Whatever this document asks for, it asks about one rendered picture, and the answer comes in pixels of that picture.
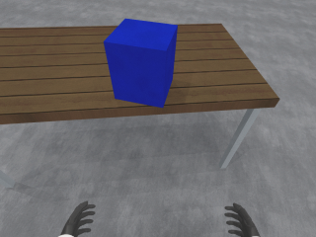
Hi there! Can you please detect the robot right hand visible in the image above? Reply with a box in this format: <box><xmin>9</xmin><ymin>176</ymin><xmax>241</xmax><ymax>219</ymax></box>
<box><xmin>224</xmin><ymin>202</ymin><xmax>261</xmax><ymax>237</ymax></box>

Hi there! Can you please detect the robot left hand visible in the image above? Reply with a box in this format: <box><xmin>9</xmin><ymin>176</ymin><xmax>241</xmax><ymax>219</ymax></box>
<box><xmin>60</xmin><ymin>201</ymin><xmax>96</xmax><ymax>237</ymax></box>

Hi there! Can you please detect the carton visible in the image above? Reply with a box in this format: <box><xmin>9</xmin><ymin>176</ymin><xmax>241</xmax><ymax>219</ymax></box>
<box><xmin>104</xmin><ymin>18</ymin><xmax>178</xmax><ymax>108</ymax></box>

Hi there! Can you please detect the table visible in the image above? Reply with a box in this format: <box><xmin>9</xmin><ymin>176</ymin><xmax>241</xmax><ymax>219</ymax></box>
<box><xmin>0</xmin><ymin>23</ymin><xmax>280</xmax><ymax>189</ymax></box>

